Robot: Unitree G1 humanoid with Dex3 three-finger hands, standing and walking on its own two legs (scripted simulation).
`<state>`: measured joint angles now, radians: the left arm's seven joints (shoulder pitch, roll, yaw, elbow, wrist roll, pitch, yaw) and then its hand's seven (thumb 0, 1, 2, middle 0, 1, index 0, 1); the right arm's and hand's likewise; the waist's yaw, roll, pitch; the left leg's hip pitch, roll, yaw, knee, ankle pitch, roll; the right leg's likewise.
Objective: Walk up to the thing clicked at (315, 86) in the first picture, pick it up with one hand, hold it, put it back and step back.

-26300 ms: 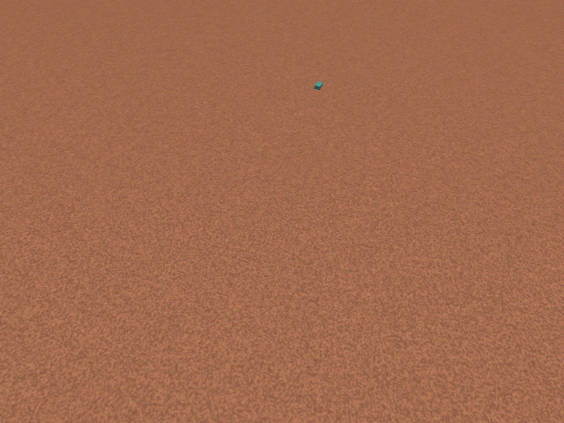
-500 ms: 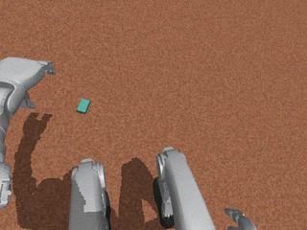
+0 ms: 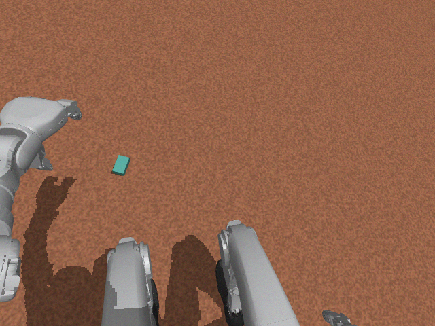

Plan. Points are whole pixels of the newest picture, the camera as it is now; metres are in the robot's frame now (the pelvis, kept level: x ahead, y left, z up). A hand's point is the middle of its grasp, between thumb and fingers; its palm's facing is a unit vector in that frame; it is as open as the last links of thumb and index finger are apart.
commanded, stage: go down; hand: left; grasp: from above
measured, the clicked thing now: (121, 165) +0.60 +0.17 -0.50
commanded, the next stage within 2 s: none
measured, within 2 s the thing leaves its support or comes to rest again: neither
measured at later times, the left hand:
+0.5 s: hand (39, 136) +0.48 +0.25 -0.04, palm faces -0.43 +0.07 -0.90, open 11.7 cm
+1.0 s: hand (34, 132) +0.48 +0.25 -0.03, palm faces -0.44 +0.06 -0.90, open 11.6 cm
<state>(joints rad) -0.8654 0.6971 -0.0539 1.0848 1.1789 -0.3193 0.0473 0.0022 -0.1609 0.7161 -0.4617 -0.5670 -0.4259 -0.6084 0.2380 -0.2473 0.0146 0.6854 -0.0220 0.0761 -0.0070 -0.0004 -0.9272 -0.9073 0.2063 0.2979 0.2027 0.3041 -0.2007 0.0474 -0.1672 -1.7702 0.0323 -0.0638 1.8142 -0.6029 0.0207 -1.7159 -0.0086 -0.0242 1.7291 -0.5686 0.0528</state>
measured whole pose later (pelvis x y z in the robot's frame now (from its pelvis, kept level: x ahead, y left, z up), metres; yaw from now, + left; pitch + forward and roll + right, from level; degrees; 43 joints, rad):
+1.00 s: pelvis +0.02 +0.01 +0.06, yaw +0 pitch +30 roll -6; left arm -0.81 0.64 -0.07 1.12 1.19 -0.27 0.12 0.00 -0.10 0.64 -0.50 -0.53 -0.48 -0.57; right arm 0.25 -0.23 0.00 0.71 -0.02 0.07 0.00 0.00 -0.93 -0.91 0.21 0.30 0.20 0.30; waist -0.19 0.05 -0.17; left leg -1.57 0.04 -0.05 1.63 -0.59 0.02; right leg -1.52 0.00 -0.02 1.54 -0.55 0.05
